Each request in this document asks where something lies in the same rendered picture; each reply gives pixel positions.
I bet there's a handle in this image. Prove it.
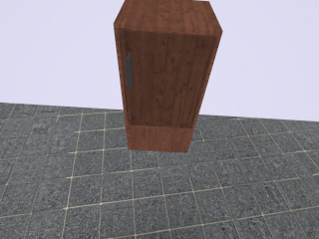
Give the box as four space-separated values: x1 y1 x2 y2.
125 53 134 89

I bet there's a cupboard door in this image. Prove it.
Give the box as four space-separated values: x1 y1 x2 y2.
119 29 217 128

